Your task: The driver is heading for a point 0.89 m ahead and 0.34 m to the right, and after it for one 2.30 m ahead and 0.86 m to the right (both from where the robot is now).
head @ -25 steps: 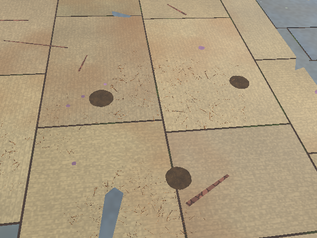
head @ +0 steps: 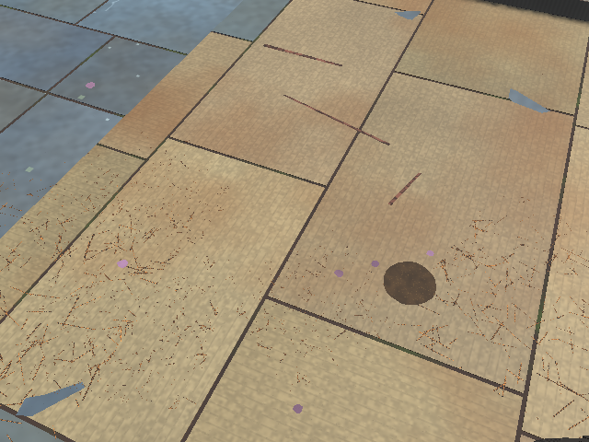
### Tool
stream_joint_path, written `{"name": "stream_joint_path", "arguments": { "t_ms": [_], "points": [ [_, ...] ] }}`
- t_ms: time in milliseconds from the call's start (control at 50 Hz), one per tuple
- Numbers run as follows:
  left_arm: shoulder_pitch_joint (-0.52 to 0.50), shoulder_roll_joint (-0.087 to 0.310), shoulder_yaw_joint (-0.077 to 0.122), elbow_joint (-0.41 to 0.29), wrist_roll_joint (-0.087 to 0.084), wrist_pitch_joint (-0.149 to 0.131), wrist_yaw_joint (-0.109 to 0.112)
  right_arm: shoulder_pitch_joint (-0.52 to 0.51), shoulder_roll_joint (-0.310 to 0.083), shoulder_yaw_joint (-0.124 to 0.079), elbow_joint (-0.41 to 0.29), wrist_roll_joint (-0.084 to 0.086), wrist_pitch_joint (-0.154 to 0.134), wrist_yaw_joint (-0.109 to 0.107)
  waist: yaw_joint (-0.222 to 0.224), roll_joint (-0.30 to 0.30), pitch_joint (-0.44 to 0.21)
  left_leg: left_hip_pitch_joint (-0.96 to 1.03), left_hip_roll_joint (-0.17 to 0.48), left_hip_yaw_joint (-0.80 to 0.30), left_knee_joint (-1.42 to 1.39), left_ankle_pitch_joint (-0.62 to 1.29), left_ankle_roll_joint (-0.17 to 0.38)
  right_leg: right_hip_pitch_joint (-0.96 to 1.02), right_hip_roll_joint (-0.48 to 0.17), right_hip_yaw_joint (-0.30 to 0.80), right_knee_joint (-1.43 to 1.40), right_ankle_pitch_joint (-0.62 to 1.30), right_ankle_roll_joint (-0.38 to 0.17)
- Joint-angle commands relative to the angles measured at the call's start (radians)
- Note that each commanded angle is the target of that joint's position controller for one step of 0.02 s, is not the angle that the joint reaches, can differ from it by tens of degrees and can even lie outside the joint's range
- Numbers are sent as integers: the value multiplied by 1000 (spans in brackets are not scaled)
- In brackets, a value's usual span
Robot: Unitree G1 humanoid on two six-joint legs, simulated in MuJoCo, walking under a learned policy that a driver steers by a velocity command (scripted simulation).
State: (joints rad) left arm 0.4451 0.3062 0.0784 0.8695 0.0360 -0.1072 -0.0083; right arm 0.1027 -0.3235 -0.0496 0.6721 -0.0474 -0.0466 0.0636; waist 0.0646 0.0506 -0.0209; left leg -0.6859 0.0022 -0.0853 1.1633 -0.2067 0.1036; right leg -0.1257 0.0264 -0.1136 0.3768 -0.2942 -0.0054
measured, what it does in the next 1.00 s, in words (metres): walks ahead, turning right: left foot, then right foot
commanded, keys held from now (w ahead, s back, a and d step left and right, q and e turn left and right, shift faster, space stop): w+shift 0.06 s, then w+e+shift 0.94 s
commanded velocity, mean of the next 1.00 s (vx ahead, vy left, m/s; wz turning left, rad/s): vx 1.00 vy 0.00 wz -0.61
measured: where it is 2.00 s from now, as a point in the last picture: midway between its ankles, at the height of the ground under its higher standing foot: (552, 163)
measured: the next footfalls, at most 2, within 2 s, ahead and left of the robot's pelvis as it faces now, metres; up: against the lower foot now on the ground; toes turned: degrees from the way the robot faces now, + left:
left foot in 0.20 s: +0.39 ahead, +0.13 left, +0.00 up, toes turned +1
right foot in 0.66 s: +0.78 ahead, -0.08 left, +0.00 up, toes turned -25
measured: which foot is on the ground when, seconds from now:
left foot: up 0.00-0.18, down 0.20-0.66, up 0.68-1.00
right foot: down 0.00-0.22, up 0.24-0.64, down 0.66-1.00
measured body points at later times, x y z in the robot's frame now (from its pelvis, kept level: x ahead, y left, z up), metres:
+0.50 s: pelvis +0.46 +0.03 +0.00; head +0.47 +0.03 +0.45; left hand +0.67 +0.26 -0.10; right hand +0.36 -0.24 -0.13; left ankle +0.35 +0.13 -0.74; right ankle +0.57 -0.11 -0.65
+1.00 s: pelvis +0.89 -0.12 +0.00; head +0.92 -0.14 +0.44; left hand +1.03 +0.14 -0.12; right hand +1.00 -0.44 -0.05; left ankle +1.18 -0.09 -0.68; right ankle +0.75 -0.06 -0.74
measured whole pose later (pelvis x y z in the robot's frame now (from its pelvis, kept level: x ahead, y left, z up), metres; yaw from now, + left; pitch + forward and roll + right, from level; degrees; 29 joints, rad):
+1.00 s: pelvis +0.89 -0.12 +0.00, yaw -39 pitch +2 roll +1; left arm 0.47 0.31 0.08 0.84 -0.01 -0.06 -0.02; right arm -0.05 -0.25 0.03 0.58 -0.04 -0.06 0.02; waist 0.13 0.00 0.04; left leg -0.72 0.11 -0.08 0.67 0.02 -0.05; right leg 0.04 0.19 0.23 0.31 -0.35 -0.18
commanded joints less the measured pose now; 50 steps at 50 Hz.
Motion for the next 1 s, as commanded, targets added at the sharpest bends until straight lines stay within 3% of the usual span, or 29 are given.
{"name": "stream_joint_path", "arguments": {
  "t_ms": [20,80,120,160,180,200,220,240,260,280,300,340,380,420,520,560,600,620,640,660,680,700,720,740,760,800,900,960,1000],
  "points": [
    [-77,54,-9,-58,-10,-38,-9,-70,0,27,-105,-2,-6,19,-85,-90,141,-109,52,-44,-177,130,-15,-66,-258,196,-319,93,-146],
    [-18,83,-12,-28,-33,-38,-15,-185,21,49,-131,5,-18,42,-57,-64,165,163,40,134,-412,264,8,-161,-224,77,-421,311,-133],
    [29,132,-7,-1,-32,-30,-16,-204,9,49,-128,2,-23,31,-58,-71,156,207,21,166,-487,224,23,-30,-239,71,-355,602,-140],
    [54,201,1,18,-24,-16,-4,-92,-39,29,-95,-7,-28,1,-124,-132,35,369,-51,171,-532,65,31,101,-258,64,-90,1063,-128],
    [47,220,3,21,-24,-3,5,105,-75,9,-34,-9,-32,-16,-220,-145,-74,601,-76,160,-582,39,35,60,-244,60,151,1093,-116],
    [33,198,-3,11,-27,-1,6,285,-140,-19,20,-23,-34,-38,-302,-141,-171,881,15,76,-565,-1,36,-140,-194,63,444,855,-105],
    [95,15,-38,-34,-28,-1,-6,365,-242,-42,34,-49,-42,-59,-231,118,-320,1132,338,-316,-613,-336,44,-424,-70,83,849,-30,-103],
    [122,31,-33,-64,-72,0,-2,382,-248,-48,21,-31,-37,-58,-216,185,-469,1137,482,-719,-827,-464,70,-546,-14,195,1068,-153,-116],
    [2,84,-16,-79,-63,8,3,300,-179,-40,39,-16,-36,-55,-187,67,-277,990,410,-580,-858,-441,52,-625,-74,203,1075,-19,-124],
    [-52,58,-24,-82,-52,8,-5,235,-106,-24,48,-6,-45,-52,-158,21,-119,822,370,-417,-870,-303,46,-631,-110,189,1007,54,-116],
    [-61,34,-27,-70,-44,17,-13,200,-75,-19,60,-7,-53,-50,-121,4,-53,711,328,-307,-897,-175,30,-594,-137,190,965,72,-106],
    [-27,-1,-27,-54,-22,55,-31,193,-28,-7,85,11,-67,-53,-59,49,-9,586,288,-146,-950,-72,10,-531,-164,184,933,75,-88],
    [-107,-22,-25,-84,-17,84,-41,210,3,-1,121,35,-86,-48,-42,28,54,570,268,-24,-993,49,-10,-596,-183,174,909,98,-82],
    [-203,-36,-31,-122,-13,93,-51,227,22,4,143,38,-95,-47,-41,17,105,553,228,127,-1023,219,-41,-642,-180,137,858,194,-79],
    [-396,-16,-51,-198,-18,86,-80,253,-27,1,175,30,-101,-67,-38,-30,168,589,168,351,-1066,535,-81,-554,-110,-16,489,401,-129],
    [-414,2,-53,-203,-19,84,-84,286,-78,-5,183,29,-94,-84,-28,-16,144,675,179,387,-993,911,-101,-451,-33,-94,388,407,-163],
    [-284,51,-40,-170,-24,86,-76,276,-147,-22,171,21,-69,-107,53,48,47,761,215,382,-785,1274,-114,-296,39,-121,369,317,-189],
    [-125,93,-23,-128,-25,88,-68,232,-178,-32,155,14,-50,-114,140,69,-33,740,236,367,-586,1353,-105,-130,65,-100,378,255,-211],
    [94,141,5,-63,-24,89,-53,173,-195,-40,132,6,-32,-114,237,59,-124,647,248,332,-298,1287,-85,94,72,-38,361,169,-247],
    [182,183,35,-26,-34,90,-27,151,-172,-41,132,3,-21,-95,255,-39,-130,482,140,330,92,717,-78,254,51,56,280,93,-284],
    [76,242,49,-22,-45,101,-12,137,6,6,87,-16,-39,-75,116,-297,-8,106,-41,273,476,-257,-97,299,-63,297,314,269,-322],
    [13,322,64,-76,-20,110,-9,206,0,20,-34,15,-65,-68,23,-336,-212,-171,-69,57,594,-297,-116,517,-223,805,62,45,-519],
    [-15,270,63,-107,-15,109,-3,151,-54,23,-35,3,-93,-69,41,-146,-158,-240,-8,-16,507,-223,-103,460,-285,962,-142,-195,-489],
    [-42,197,48,-96,-15,102,4,116,-85,18,-24,6,-101,-68,-3,0,-19,-206,36,-20,385,-144,-103,285,-264,905,-186,-209,-432],
    [-68,170,39,-86,-20,89,5,89,-74,22,-26,-8,-94,-71,-49,58,40,-136,68,-17,299,-134,-116,134,-225,820,-181,-106,-399],
    [-101,138,23,-92,-29,56,11,98,-51,32,-21,-33,-45,-69,-108,87,92,-8,115,-12,174,-142,-154,-95,-140,661,-187,45,-372],
    [-61,150,30,-96,-38,22,1,-142,14,63,-127,-5,-17,-44,-39,3,130,132,106,77,-307,162,-179,-255,3,471,-201,310,-297],
    [5,168,41,-83,-46,27,-8,-208,10,66,-154,16,-22,-42,32,-76,72,173,39,98,-490,302,-152,-102,-6,487,-146,529,-247],
    [2,175,45,-85,-43,29,-2,-225,-11,61,-172,19,-28,-47,33,-100,60,219,19,75,-592,292,-137,-25,-29,512,-98,594,-223]
  ]
}}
